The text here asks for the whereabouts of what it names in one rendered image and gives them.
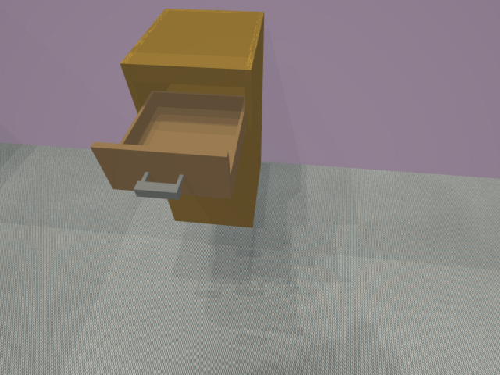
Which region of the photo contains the handle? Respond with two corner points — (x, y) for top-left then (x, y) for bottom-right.
(134, 172), (184, 200)

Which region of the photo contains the cabinet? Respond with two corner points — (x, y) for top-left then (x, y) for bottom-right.
(120, 9), (264, 228)

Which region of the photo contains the drawer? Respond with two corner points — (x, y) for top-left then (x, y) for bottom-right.
(90, 91), (246, 199)

